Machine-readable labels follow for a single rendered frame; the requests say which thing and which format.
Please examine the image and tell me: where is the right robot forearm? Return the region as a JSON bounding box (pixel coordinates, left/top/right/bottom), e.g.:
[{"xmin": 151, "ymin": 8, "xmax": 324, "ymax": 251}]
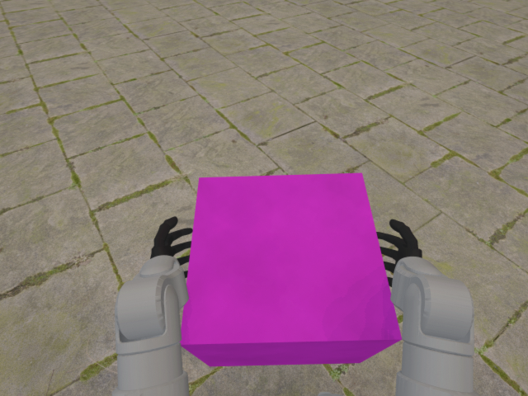
[{"xmin": 390, "ymin": 257, "xmax": 480, "ymax": 396}]

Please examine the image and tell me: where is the carton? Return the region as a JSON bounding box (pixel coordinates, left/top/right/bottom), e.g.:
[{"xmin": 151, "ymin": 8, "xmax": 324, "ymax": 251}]
[{"xmin": 180, "ymin": 173, "xmax": 402, "ymax": 366}]

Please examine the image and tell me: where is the robot right hand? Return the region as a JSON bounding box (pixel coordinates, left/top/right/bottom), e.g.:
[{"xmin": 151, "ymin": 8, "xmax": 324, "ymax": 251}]
[{"xmin": 376, "ymin": 219, "xmax": 422, "ymax": 287}]

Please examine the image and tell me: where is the left robot forearm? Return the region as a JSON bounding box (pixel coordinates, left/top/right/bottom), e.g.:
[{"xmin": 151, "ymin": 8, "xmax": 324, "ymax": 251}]
[{"xmin": 112, "ymin": 255, "xmax": 190, "ymax": 396}]

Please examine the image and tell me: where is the robot left hand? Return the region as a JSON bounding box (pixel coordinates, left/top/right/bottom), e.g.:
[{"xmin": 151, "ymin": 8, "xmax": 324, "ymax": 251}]
[{"xmin": 150, "ymin": 216, "xmax": 193, "ymax": 278}]

